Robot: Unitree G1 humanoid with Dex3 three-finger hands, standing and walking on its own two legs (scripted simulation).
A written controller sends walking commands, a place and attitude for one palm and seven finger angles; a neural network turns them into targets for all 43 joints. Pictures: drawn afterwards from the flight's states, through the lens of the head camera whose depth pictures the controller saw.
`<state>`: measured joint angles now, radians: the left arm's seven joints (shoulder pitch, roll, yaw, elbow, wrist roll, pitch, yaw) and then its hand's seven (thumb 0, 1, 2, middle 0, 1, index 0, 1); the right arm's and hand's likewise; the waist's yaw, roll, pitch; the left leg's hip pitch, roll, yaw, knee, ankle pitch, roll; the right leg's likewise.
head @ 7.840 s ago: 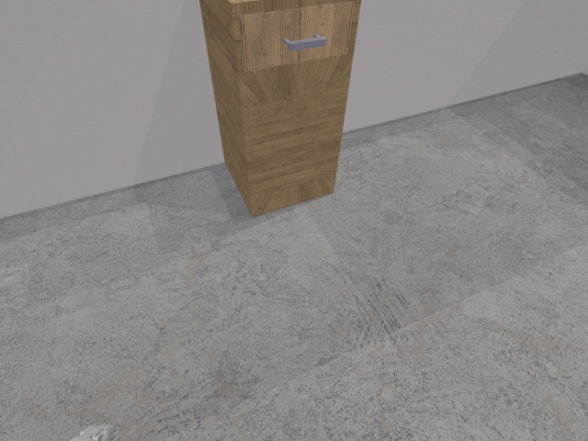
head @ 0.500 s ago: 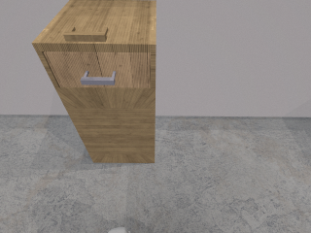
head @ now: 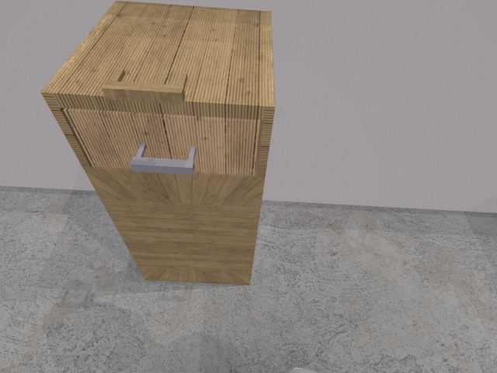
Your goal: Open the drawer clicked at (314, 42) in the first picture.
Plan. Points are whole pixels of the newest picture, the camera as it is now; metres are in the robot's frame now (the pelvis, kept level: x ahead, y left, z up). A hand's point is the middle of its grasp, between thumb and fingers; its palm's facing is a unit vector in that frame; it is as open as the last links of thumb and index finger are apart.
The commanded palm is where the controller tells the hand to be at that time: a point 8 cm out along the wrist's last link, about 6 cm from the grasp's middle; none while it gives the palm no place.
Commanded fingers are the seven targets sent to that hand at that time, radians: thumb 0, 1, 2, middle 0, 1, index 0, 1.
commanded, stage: come to a stop and stand still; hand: left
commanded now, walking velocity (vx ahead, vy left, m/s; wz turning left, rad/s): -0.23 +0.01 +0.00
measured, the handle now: (165, 157) +0.51 +0.21 +0.01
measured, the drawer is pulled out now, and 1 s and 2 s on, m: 0.00 0.00 0.00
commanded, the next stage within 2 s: look again from close up in 0.94 s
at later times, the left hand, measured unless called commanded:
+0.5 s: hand out of the picture +0.06 +0.12 -0.14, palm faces +0.08 -0.95 -0.30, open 7.4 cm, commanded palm none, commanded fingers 0.00 0.90 0.90 -0.20 -0.30 -0.20 -0.30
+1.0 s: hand out of the picture -0.05 +0.14 -0.18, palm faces +0.05 -0.98 -0.18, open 7.4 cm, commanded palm none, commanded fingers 0.00 0.90 0.90 -0.20 -0.30 -0.20 -0.30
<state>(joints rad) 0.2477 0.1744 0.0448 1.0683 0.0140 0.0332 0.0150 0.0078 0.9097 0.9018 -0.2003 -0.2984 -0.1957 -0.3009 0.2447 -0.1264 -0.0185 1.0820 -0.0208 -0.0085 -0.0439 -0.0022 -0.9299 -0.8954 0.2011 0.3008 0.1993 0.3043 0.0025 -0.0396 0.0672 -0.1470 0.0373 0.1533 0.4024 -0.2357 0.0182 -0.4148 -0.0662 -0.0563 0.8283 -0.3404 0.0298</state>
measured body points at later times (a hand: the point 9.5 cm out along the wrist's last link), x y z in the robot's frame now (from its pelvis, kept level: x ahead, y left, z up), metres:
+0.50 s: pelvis -0.02 -0.07 +0.00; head +0.01 -0.13 +0.45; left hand +0.05 +0.17 -0.12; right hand +0.05 -0.33 -0.17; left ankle -0.08 +0.12 -0.65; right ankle +0.04 -0.13 -0.74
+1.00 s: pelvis -0.03 -0.04 +0.00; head -0.02 -0.04 +0.45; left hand -0.05 +0.19 -0.16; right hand -0.10 -0.24 -0.16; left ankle -0.09 +0.09 -0.74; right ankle -0.04 -0.15 -0.71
